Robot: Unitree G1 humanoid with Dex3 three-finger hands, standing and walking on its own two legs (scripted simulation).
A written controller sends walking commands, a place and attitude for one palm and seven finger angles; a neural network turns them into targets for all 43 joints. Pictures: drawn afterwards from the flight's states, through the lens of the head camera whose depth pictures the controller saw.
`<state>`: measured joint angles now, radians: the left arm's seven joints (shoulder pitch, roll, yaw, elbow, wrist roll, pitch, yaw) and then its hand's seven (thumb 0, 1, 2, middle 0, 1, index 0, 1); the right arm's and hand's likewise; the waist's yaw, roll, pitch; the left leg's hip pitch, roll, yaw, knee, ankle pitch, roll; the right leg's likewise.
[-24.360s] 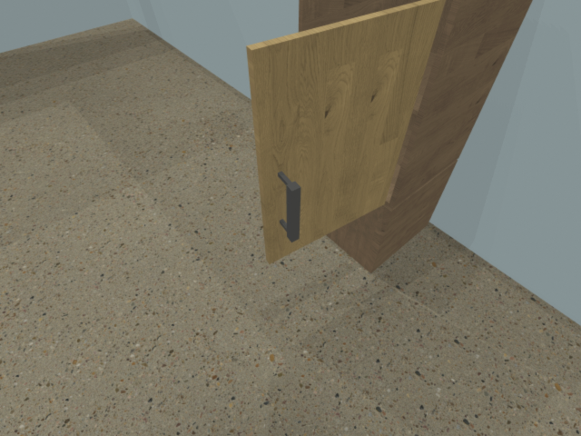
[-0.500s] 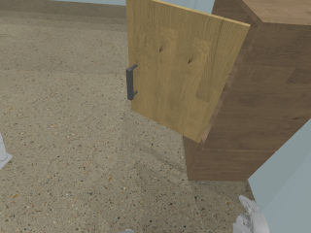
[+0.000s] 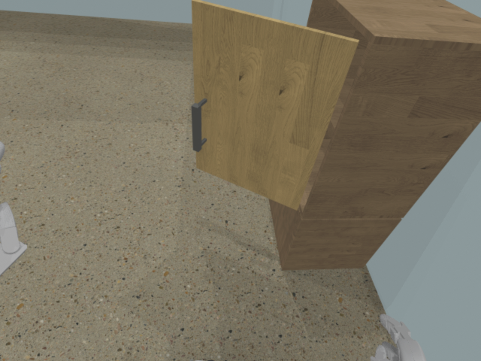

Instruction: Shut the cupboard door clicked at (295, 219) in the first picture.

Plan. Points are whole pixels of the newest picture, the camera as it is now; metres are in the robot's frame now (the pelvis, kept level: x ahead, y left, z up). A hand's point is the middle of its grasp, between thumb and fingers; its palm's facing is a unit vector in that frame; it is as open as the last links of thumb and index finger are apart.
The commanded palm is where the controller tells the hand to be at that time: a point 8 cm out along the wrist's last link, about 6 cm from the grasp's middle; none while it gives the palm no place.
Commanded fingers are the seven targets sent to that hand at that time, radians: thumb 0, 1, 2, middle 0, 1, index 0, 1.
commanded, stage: step back with the hand held close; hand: left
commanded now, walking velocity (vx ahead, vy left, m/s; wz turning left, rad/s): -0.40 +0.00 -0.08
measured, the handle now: (200, 125) +0.84 +0.15 -0.10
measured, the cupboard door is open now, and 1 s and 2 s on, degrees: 59 59 59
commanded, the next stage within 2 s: stop stepping back and stand still in 0.14 s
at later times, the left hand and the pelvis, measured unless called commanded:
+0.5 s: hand out of the picture +0.06 +0.34 +0.19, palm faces +0.33 -0.89 -0.32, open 7.4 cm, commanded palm -0.02 +0.39 +0.19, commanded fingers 0.00 0.90 0.90 -0.20 -0.30 -0.20 -0.30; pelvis -0.17 +0.09 +0.01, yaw -3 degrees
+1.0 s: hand out of the picture -0.08 +0.42 +0.20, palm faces +0.33 -0.83 -0.45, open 7.4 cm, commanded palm -0.13 +0.46 +0.19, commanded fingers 0.00 0.90 0.90 -0.20 -0.30 -0.20 -0.30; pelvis -0.30 +0.18 +0.02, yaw -7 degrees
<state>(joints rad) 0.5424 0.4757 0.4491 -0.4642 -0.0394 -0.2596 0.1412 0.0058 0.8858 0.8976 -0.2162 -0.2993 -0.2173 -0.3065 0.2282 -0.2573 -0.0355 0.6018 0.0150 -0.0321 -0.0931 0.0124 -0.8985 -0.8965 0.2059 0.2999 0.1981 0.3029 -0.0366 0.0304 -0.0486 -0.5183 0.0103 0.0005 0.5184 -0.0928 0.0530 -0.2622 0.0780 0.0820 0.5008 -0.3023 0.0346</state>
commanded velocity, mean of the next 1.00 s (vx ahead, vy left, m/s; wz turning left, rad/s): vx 0.15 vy -0.14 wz -0.02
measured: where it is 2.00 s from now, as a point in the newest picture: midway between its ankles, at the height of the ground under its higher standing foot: outside the picture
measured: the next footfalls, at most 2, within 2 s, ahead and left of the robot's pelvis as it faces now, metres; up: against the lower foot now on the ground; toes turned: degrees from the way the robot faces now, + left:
right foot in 0.24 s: -0.12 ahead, -0.12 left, +0.00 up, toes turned -3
left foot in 0.34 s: +0.08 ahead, +0.09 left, +0.00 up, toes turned -4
